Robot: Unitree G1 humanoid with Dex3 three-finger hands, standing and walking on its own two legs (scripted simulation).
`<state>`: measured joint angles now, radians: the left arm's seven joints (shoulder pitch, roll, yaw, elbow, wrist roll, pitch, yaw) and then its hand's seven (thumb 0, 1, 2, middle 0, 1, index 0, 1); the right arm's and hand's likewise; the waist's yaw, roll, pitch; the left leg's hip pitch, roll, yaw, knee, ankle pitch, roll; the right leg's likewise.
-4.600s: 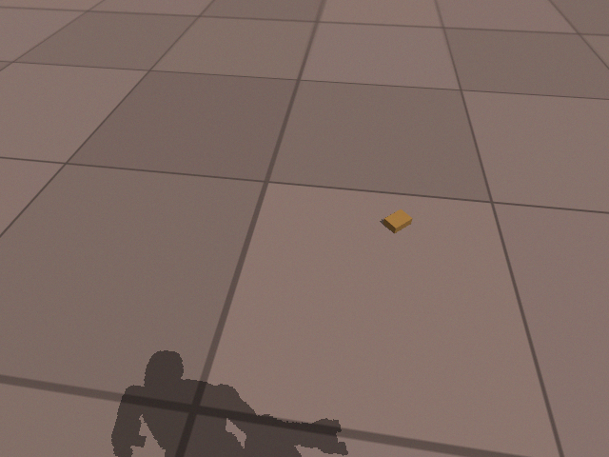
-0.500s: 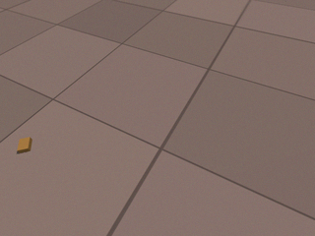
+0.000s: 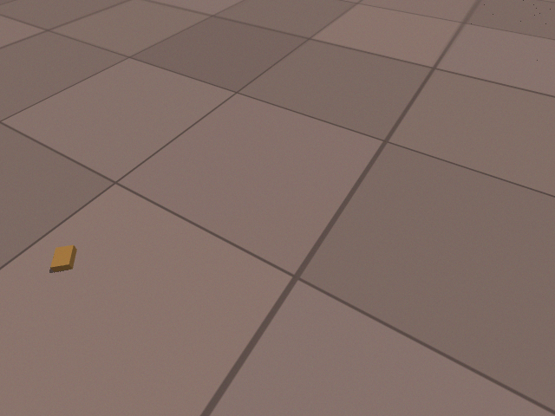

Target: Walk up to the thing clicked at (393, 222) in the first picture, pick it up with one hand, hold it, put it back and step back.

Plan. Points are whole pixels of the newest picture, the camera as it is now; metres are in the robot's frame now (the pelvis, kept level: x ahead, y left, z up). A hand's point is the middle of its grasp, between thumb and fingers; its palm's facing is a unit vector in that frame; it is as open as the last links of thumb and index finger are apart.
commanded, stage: stand
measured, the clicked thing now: (64, 258) +0.93 +0.89 -0.76
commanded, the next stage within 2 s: none
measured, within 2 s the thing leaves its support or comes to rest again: neither
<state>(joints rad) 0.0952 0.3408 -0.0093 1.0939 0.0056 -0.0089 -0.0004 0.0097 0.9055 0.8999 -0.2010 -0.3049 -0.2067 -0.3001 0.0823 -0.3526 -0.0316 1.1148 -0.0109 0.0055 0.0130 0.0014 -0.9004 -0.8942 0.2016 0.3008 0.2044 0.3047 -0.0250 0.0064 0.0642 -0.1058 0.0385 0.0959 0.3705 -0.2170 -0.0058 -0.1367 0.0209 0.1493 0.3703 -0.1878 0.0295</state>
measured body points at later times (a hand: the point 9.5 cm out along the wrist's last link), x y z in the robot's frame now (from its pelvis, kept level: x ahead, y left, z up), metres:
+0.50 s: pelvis +0.00 +0.00 +0.00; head +0.01 +0.00 +0.45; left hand +0.06 +0.31 -0.13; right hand +0.08 -0.30 -0.13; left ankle -0.01 +0.12 -0.75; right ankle +0.01 -0.14 -0.75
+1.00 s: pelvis +0.00 +0.00 +0.00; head +0.01 +0.00 +0.45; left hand +0.06 +0.30 -0.13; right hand +0.08 -0.30 -0.13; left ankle -0.01 +0.12 -0.75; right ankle +0.01 -0.14 -0.75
